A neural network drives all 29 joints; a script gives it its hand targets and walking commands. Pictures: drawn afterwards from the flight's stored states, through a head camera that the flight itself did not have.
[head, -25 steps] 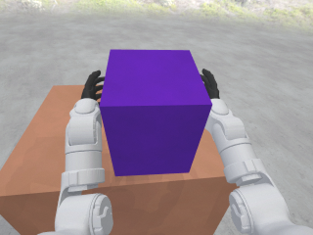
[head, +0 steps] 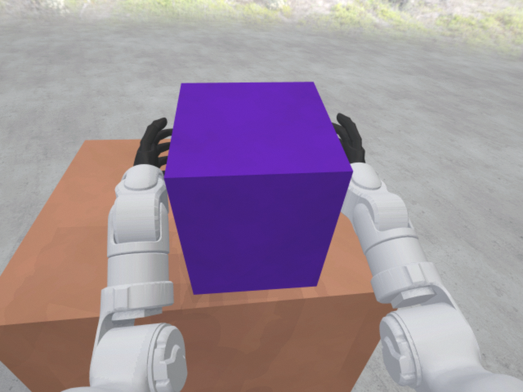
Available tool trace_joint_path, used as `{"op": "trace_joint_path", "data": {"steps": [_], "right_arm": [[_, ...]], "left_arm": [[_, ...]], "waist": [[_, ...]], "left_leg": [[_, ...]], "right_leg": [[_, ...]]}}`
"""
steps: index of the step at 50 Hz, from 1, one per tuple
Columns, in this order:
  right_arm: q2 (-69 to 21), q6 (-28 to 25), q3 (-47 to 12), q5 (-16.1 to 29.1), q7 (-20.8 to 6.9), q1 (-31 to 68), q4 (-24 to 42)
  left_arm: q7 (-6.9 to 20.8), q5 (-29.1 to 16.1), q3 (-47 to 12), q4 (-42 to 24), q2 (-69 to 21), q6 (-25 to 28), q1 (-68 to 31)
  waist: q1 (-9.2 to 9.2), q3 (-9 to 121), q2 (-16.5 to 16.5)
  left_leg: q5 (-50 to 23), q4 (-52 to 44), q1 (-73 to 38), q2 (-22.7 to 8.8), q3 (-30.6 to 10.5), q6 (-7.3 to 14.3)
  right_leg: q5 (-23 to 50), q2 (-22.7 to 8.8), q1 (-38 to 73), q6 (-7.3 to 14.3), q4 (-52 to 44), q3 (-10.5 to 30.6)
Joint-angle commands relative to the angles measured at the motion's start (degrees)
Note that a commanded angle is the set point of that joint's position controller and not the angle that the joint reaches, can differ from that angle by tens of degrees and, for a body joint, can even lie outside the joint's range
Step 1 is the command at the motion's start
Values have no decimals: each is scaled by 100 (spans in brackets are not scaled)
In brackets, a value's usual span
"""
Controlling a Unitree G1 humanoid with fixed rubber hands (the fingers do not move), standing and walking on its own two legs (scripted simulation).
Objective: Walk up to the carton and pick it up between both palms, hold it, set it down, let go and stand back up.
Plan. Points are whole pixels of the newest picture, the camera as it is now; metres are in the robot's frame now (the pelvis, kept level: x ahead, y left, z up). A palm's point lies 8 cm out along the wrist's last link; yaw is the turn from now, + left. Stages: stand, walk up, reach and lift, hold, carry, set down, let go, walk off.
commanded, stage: hold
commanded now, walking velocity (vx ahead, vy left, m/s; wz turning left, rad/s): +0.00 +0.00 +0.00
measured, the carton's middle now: (252, 190) +0.37 +0.00 +0.18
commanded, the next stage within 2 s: none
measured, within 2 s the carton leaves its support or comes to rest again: neither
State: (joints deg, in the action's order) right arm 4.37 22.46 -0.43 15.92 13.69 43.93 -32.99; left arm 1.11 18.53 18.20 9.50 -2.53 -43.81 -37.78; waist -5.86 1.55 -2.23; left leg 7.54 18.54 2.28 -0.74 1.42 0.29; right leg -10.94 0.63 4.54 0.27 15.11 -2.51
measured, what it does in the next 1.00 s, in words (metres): stands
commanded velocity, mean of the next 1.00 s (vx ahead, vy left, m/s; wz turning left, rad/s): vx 0.00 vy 0.00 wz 0.00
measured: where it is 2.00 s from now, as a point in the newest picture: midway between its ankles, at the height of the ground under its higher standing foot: outside the picture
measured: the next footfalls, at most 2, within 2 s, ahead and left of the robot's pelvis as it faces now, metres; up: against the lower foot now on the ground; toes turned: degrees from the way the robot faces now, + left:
none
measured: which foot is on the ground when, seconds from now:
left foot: down 0.00-1.00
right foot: down 0.00-1.00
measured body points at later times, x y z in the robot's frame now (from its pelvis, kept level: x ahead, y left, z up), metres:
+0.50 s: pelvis +0.01 -0.01 +0.00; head -0.07 +0.03 +0.44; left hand +0.37 +0.15 +0.22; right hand +0.38 -0.14 +0.24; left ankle +0.04 +0.11 -0.75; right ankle -0.02 -0.11 -0.75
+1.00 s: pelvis +0.00 -0.01 +0.00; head -0.08 +0.02 +0.44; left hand +0.37 +0.15 +0.23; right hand +0.37 -0.15 +0.24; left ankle +0.04 +0.11 -0.75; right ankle -0.02 -0.11 -0.75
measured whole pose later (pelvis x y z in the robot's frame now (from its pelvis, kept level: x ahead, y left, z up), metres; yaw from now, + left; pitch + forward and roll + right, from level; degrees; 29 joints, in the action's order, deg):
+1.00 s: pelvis +0.00 -0.01 +0.00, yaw -1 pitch -9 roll +0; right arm 5.0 23.8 -1.5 15.9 14.6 45.3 -33.7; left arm 1.5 18.1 19.3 11.3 -2.1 -44.1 -39.3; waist -4.1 2.8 -3.1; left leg 7.5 17.8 1.4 -1.1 2.0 0.0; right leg -11.5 0.9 4.5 0.6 15.8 -1.9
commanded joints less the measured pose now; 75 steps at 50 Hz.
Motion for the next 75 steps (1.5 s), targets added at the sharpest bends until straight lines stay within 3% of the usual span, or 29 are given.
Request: {"op": "trace_joint_path", "data": {"steps": [1, 8, 19, 25, 36, 41, 45, 51, 56, 61, 66, 69, 75], "right_arm": [[-3755, -256, -1882, 386, -511, 4663, 1561], [-3796, -270, -2103, 474, -430, 4772, 1724], [-3607, -94, -1778, 451, -397, 4254, 1255], [-3571, -108, -1805, 514, -396, 4203, 1401], [-3792, -172, -2115, 535, -408, 4560, 1820], [-3851, -160, -2082, 497, -402, 4773, 1763], [-3802, -128, -1935, 436, -395, 4795, 1502], [-3602, -61, -1740, 460, -354, 4419, 1240], [-3569, -30, -1563, 408, -425, 4311, 1059], [-3582, -104, -1627, 445, -475, 4398, 1227], [-3697, -230, -1919, 538, -473, 4657, 1688], [-3744, -232, -2007, 530, -475, 4694, 1702], [-3693, -180, -2002, 490, -456, 4701, 1567]], "left_arm": [[699, -856, -2563, -335, -3029, 399, -4210], [690, -827, -2532, -253, -3029, 342, -4069], [814, -845, -2705, -580, -3035, 283, -4170], [796, -908, -2789, -739, -3047, 315, -4146], [765, -813, -2544, -476, -2956, 307, -3957], [771, -819, -2468, -261, -2938, 293, -4074], [779, -823, -2472, -104, -2975, 266, -4133], [838, -848, -2605, -331, -2968, 248, -4114], [839, -887, -2674, -494, -3019, 295, -4374], [752, -899, -2662, -538, -3073, 355, -4375], [641, -981, -2763, -620, -3116, 432, -4379], [621, -899, -2640, -416, -3052, 397, -4221], [677, -771, -2447, -200, -2983, 246, -4023]], "waist": [[161, 1676, 98], [271, 1838, -17], [-108, 1536, 467], [-162, 1584, 593], [214, 1666, 33], [272, 1582, -151], [218, 1532, -9], [-25, 1466, 354], [-164, 1429, 604], [-67, 1569, 577], [48, 1967, 339], [184, 1841, 144], [263, 1666, -37]], "left_leg": [[-756, -130, -1112, 223, 73, -28], [-1123, -45, -1267, 238, 114, -11], [-1179, -43, -1210, 247, 81, -196], [-1397, 41, -1263, 259, 17, -261], [-1145, -1, -1255, 263, 76, -41], [-837, -91, -1179, 253, 137, 32], [-728, -126, -1108, 235, 140, 4], [-1028, -82, -1158, 239, 100, -160], [-809, -134, -1015, 255, 47, -189], [-918, -88, -1043, 239, 24, -183], [-1168, 28, -1228, 250, -11, -118], [-1089, -26, -1238, 226, 45, -81], [-1045, -96, -1196, 211, 125, -13]], "right_leg": [[674, 289, -718, -397, -282, -90], [1204, 323, -637, -435, -243, -47], [1188, 300, -589, -367, -284, -48], [1333, 296, -535, -370, -244, -58], [1323, 273, -609, -453, -216, -74], [990, 287, -742, -471, -249, -81], [906, 252, -779, -462, -286, -33], [1123, 283, -606, -419, -307, -15], [803, 250, -638, -357, -303, -51], [861, 286, -614, -347, -279, -54], [1099, 313, -606, -384, -226, -64], [1002, 318, -672, -415, -249, -64], [1013, 319, -650, -408, -288, -65]]}}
